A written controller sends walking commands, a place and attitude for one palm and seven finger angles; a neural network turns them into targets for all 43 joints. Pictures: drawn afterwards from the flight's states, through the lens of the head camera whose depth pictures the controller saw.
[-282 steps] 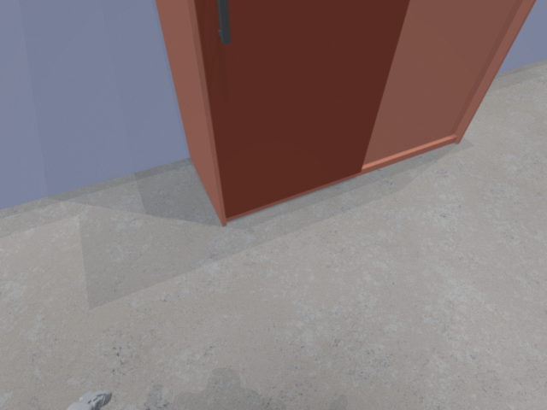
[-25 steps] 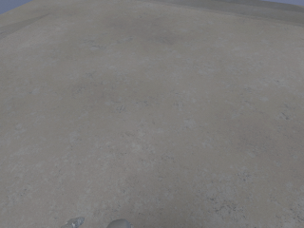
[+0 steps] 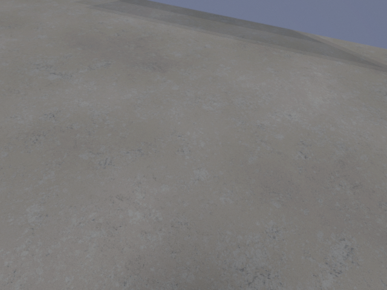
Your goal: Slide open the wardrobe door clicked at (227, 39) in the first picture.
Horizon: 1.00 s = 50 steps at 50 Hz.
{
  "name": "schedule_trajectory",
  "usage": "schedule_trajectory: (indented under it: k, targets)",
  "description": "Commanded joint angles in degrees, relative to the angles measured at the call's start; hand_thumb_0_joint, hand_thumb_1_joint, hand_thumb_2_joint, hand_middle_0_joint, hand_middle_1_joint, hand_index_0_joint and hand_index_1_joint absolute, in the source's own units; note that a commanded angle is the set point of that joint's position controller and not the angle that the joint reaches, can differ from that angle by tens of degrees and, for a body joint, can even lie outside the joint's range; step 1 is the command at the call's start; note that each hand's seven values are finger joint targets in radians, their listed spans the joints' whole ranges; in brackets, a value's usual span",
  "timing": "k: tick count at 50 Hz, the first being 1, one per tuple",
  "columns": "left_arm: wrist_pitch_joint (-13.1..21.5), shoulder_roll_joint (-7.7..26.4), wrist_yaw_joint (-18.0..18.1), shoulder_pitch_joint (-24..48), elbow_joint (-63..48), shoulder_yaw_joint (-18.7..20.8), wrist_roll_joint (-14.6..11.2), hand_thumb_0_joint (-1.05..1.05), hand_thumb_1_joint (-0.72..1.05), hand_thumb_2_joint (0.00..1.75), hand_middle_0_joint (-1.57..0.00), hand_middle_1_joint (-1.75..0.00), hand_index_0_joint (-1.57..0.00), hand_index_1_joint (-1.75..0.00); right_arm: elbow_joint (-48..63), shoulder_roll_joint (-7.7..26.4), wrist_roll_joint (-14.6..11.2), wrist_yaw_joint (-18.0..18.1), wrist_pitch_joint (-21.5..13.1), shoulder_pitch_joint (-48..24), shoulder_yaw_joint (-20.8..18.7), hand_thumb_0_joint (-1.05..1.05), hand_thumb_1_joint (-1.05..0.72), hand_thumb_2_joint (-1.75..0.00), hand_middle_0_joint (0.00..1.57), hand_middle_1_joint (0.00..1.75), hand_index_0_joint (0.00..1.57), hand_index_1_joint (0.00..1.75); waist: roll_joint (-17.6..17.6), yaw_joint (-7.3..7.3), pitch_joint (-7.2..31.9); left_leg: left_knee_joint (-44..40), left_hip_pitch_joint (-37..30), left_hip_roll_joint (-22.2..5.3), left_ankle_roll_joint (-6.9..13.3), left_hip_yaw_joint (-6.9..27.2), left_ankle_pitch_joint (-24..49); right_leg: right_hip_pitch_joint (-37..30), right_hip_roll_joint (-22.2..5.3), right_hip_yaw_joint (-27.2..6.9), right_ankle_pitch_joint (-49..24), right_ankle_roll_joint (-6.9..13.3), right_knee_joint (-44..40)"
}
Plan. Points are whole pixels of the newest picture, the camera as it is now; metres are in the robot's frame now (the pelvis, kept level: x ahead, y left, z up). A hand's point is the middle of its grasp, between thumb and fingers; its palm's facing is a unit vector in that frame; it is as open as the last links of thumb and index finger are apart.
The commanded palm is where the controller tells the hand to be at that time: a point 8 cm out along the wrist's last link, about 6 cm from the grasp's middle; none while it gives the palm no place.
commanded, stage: walk to a spot facing it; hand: left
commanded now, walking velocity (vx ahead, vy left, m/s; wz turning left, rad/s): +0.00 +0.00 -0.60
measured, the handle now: out of the picture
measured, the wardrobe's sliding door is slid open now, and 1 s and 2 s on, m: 0.00 0.00 0.00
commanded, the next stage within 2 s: turn to face it in 0.18 s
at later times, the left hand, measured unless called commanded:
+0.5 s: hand (167, 236) +0.28 +0.08 -0.16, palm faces -0.23 -0.95 -0.21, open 7.4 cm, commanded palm none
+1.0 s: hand (101, 286) +0.16 +0.22 -0.18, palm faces +0.16 -0.96 -0.24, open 7.4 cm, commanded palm none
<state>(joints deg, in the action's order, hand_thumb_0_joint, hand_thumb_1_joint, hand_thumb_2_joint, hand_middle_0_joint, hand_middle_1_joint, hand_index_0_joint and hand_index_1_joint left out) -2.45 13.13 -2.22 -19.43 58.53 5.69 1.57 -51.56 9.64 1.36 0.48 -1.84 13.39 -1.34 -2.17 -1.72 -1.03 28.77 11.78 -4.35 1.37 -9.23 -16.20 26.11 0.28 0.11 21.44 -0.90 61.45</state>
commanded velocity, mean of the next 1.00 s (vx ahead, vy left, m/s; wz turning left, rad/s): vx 0.00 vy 0.00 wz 0.30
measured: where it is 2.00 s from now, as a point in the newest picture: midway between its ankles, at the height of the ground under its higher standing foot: outside the picture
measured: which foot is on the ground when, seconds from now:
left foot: down 0.00-0.36, up 0.38-0.80, down 0.82-1.00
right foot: up 0.00-0.34, down 0.36-0.82, up 0.84-1.00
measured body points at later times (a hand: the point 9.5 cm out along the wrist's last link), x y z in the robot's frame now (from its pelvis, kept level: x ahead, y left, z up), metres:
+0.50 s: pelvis +0.10 -0.05 -0.01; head +0.13 -0.07 +0.43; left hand +0.29 +0.13 -0.14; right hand +0.01 -0.25 -0.18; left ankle +0.05 +0.11 -0.67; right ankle +0.12 -0.13 -0.74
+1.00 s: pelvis +0.11 +0.00 -0.01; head +0.16 +0.03 +0.44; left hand +0.15 +0.27 -0.17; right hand +0.21 -0.25 -0.14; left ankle +0.13 +0.08 -0.74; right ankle +0.10 -0.16 -0.65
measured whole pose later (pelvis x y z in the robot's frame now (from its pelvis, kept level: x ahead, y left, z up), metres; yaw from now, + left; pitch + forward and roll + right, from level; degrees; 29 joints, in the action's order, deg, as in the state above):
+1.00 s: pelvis +0.11 +0.00 -0.01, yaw +6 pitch +1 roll -2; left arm -3.7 15.1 0.7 -10.3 55.1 5.9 1.1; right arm -52.7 11.0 1.1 0.2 0.9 12.2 -3.5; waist -1.7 0.2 -4.7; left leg 32.6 19.2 -1.1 3.5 -4.7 -15.0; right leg 30.2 -5.3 3.2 22.5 -5.0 67.8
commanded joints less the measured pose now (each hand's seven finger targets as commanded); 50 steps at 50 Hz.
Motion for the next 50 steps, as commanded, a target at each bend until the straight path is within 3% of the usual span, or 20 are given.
schedule_trajectory:
  k: [1, 4, 7, 13, 16, 17, 18, 19, 20, 24, 28, 36, 39, 40, 41, 42, 43, 44, 46, 50]
  targets:
    - [1.33, 1.22, 0.15, 1.21, -4.97, 0.55, 0.05, 0.0, 0.9, 0.9, -0.2, -0.3, -0.2, -0.3, 0.41, 7.9, -0.36, 1.66, -1.43, 5.06, -1.78, 0.0, -0.9, -0.9, 0.2, 0.3, 0.2, 0.3, 10.61, 1.17, -2.28, -14.62, -4.43, -13.48, -0.84, 5.79, 20.19, 9.75, -3.25, -0.16, -6.52, -1.94, 8.44]
    - [0.59, 0.24, 0.47, 2.88, -5.69, 0.49, -0.12, 0.0, 0.9, 0.9, -0.2, -0.3, -0.2, -0.3, -1.22, 7.15, -0.43, 1.89, -1.31, 7.65, -1.91, 0.0, -0.9, -0.9, 0.2, 0.3, 0.2, 0.3, 10.24, 1.38, -1.24, -11.31, -7.25, -13.88, 0.28, 1.66, 34.43, 10.88, -3.46, 1.15, -7.15, -2.74, 7.48]
    - [0.14, -0.24, 0.37, 7.37, -7.45, 0.19, -0.07, 0.0, 0.9, 0.9, -0.2, -0.3, -0.2, -0.3, -2.3, 7.41, -0.24, 1.81, -0.88, 9.07, -2.32, 0.0, -0.9, -0.9, 0.2, 0.3, 0.2, 0.3, 10.0, 2.43, -2.1, -10.32, -9.58, -14.84, 2.93, 0.08, 35.26, 12.42, -4.48, 2.89, -7.74, -3.12, 2.0]
    - [0.55, -0.26, 0.53, 15.09, -10.49, -0.51, -0.16, 0.0, 0.9, 0.9, -0.2, -0.3, -0.2, -0.3, -4.12, 8.49, 0.37, 1.31, 0.41, 11.14, -3.55, 0.0, -0.9, -0.9, 0.2, 0.3, 0.2, 0.3, 12.01, 5.13, -3.26, -6.14, -11.61, -16.77, 4.12, -3.37, 37.23, 6.91, -3.58, 7.0, -3.37, -1.61, -14.59]
    - [2.38, 0.34, 1.5, 8.4, -8.75, -0.89, 0.23, 0.0, 0.9, 0.9, -0.2, -0.3, -0.2, -0.3, -5.03, 9.4, -0.05, 1.02, 0.48, 11.08, -3.79, 0.0, -0.9, -0.9, 0.2, 0.3, 0.2, 0.3, 11.29, 1.8, 2.4, 4.84, -11.65, -15.7, 2.23, -4.43, 47.33, -6.65, -0.88, 7.81, -7.26, 0.52, -28.34]
    - [3.48, 2.65, 1.96, 2.04, -6.46, -0.6, 0.56, 0.0, 0.9, 0.9, -0.2, -0.3, -0.2, -0.3, -5.05, 8.9, -0.63, 0.77, 0.41, 11.31, -3.44, 0.0, -0.9, -0.9, 0.2, 0.3, 0.2, 0.3, 7.16, -1.27, 6.72, 13.81, -5.06, -13.45, -0.24, -5.29, 41.74, -20.02, -2.47, 5.92, -19.71, 1.22, -35.58]
    - [4.63, 9.09, 3.05, -3.78, -4.15, 0.4, 0.9, 0.0, 0.9, 0.9, -0.2, -0.3, -0.2, -0.3, -4.18, 4.75, -1.47, 0.29, 0.43, 12.35, -2.35, 0.0, -0.9, -0.9, 0.2, 0.3, 0.2, 0.3, -7.98, -3.26, 13.49, 28.39, 11.71, -6.45, -3.46, -6.56, 9.25, -36.77, -17.46, -10.54, -45.15, 6.4, -34.22]
    - [4.83, 11.07, 3.36, -5.55, -2.56, 0.11, -0.74, 0.0, 0.9, 0.9, -0.2, -0.3, -0.2, -0.3, -3.28, 3.07, -1.93, 0.91, 1.17, 10.4, -1.78, 0.0, -0.9, -0.9, 0.2, 0.3, 0.2, 0.3, -10.0, -2.79, 17.84, 36.66, 13.35, -1.93, -4.43, 1.25, -21.53, -36.29, -26.18, -15.11, -64.85, 12.69, -32.73]
    - [4.72, 9.22, 3.78, -0.96, -3.32, -0.85, -0.81, 0.0, 0.9, 0.9, -0.2, -0.3, -0.2, -0.3, -3.55, 2.96, -1.85, 1.29, 1.61, 10.07, -1.49, 0.0, -0.9, -0.9, 0.2, 0.3, 0.2, 0.3, -5.6, -1.21, 14.65, 36.81, 12.54, -3.1, -3.6, 6.87, -20.45, -30.87, -24.86, -9.53, -59.48, 14.74, -34.61]
    - [4.12, 4.69, 4.38, 9.91, -5.24, -2.29, -0.76, 0.0, 0.9, 0.9, -0.2, -0.3, -0.2, -0.3, -6.62, 2.41, -0.93, 0.81, 3.67, 9.31, -1.8, 0.0, -0.9, -0.9, 0.2, 0.3, 0.2, 0.3, -3.14, 2.17, 3.58, 37.12, 12.4, -3.43, -4.59, 7.94, -11.88, -15.62, -19.93, -1.22, -42.1, 9.18, -40.47]
    - [3.55, 4.58, 4.46, 12.68, -6.03, -1.92, -0.49, 0.0, 0.9, 0.9, -0.2, -0.3, -0.2, -0.3, -6.67, 2.27, -0.66, 0.1, 4.83, 10.11, -2.37, 0.0, -0.9, -0.9, 0.2, 0.3, 0.2, 0.3, -4.41, 3.76, -0.35, 35.51, 13.28, -2.73, -5.41, 6.16, -7.69, -10.57, -19.55, 4.53, -28.1, 8.68, -44.11]
    - [2.61, 5.7, 4.58, 10.57, -7.06, -0.06, 0.24, 0.0, 0.9, 0.9, -0.2, -0.3, -0.2, -0.3, -1.24, 2.73, -0.36, -1.11, 4.1, 1.73, -3.24, 0.0, -0.9, -0.9, 0.2, 0.3, 0.2, 0.3, -6.89, 1.3, -0.16, 20.35, 13.42, -2.26, -4.98, 2.82, -8.27, -13.9, -22.31, 6.96, -20.85, 8.58, -40.49]
    - [2.1, 6.17, 4.36, 10.38, -7.39, 0.28, -0.15, 0.0, 0.9, 0.9, -0.2, -0.3, -0.2, -0.3, -0.34, 3.91, -0.13, -1.26, 3.52, 4.12, -3.61, 0.0, -0.9, -0.9, 0.2, 0.3, 0.2, 0.3, -2.97, 2.91, 3.14, 7.45, 6.33, -0.69, -4.22, 1.3, 0.07, -14.18, -21.27, 10.09, -19.27, 5.42, -32.12]
    - [1.75, 5.37, 4.19, 9.85, -7.88, 0.24, -0.65, 0.0, 0.9, 0.9, -0.2, -0.3, -0.2, -0.3, -0.87, 5.94, -0.05, -1.36, 3.07, 6.83, -4.13, 0.0, -0.9, -0.9, 0.2, 0.3, 0.2, 0.3, 3.21, 4.23, 5.37, 0.08, 0.12, -1.67, -3.28, 4.18, 7.33, -10.8, -19.05, 11.29, -15.36, 3.01, -24.67]
    - [1.33, 2.44, 3.79, 9.43, -9.65, 0.02, -1.16, 0.0, 0.9, 0.9, -0.2, -0.3, -0.2, -0.3, -0.44, 11.8, 0.32, -1.11, 2.54, 9.3, -5.35, 0.0, -0.9, -0.9, 0.2, 0.3, 0.2, 0.3, 19.89, 5.47, 5.41, -6.5, -4.83, -13.45, 2.49, 23.43, 22.35, 1.33, -11.12, 13.55, 2.79, -1.97, -12.34]
    - [1.09, 1.19, 3.72, 13.07, -12.3, -0.76, -0.83, 0.0, 0.9, 0.9, -0.2, -0.3, -0.2, -0.3, -0.45, 15.48, 0.35, -0.54, 2.63, 11.07, -6.1, 0.0, -0.9, -0.9, 0.2, 0.3, 0.2, 0.3, 24.4, 7.08, 4.67, -10.25, -5.63, -22.15, 9.46, 33.72, 34.47, 8.72, -6.35, 8.61, 18.56, -3.87, 0.24]
    - [0.8, 2.62, 3.55, 15.13, -12.79, -0.72, -0.36, 0.0, 0.9, 0.9, -0.2, -0.3, -0.2, -0.3, -0.61, 14.98, 0.28, -0.2, 2.65, 10.61, -5.87, 0.0, -0.9, -0.9, 0.2, 0.3, 0.2, 0.3, 15.38, 6.42, 4.25, -10.47, -3.75, -22.12, 10.3, 30.53, 27.9, 8.78, -7.67, 3.36, 13.43, -2.94, 5.73]
    - [0.68, 1.92, 3.49, 14.65, -11.61, -0.31, 0.0, 0.0, 0.9, 0.9, -0.2, -0.3, -0.2, -0.3, -0.33, 13.8, 0.26, 0.38, 2.25, 7.9, -5.55, 0.0, -0.9, -0.9, 0.2, 0.3, 0.2, 0.3, 16.99, 5.48, 4.87, -10.44, -4.24, -17.73, 8.22, 28.99, 25.74, 11.39, -7.49, 1.46, 9.19, -3.14, 7.8]
    - [0.98, 3.42, 3.02, 13.15, -10.17, 0.09, -0.19, 0.0, 0.9, 0.9, -0.2, -0.3, -0.2, -0.3, 1.51, 11.93, 0.04, 0.67, 1.88, 2.96, -4.63, 0.0, -0.9, -0.9, 0.2, 0.3, 0.2, 0.3, 12.47, 3.79, 5.0, -8.64, -5.21, -13.03, 5.75, 23.41, 26.71, 11.57, -7.1, -0.06, 1.9, -3.78, 9.96]
    - [0.84, 4.31, 2.93, 9.78, -8.45, 0.08, -0.54, 0.0, 0.9, 0.9, -0.2, -0.3, -0.2, -0.3, 2.02, 12.46, -0.45, 0.7, 1.39, 1.99, -4.62, 0.0, -0.9, -0.9, 0.2, 0.3, 0.2, 0.3, 7.35, 3.04, 7.85, -8.53, -8.23, -9.76, 5.59, 19.85, 28.36, 9.07, -6.25, -0.22, -2.16, -5.11, 7.5]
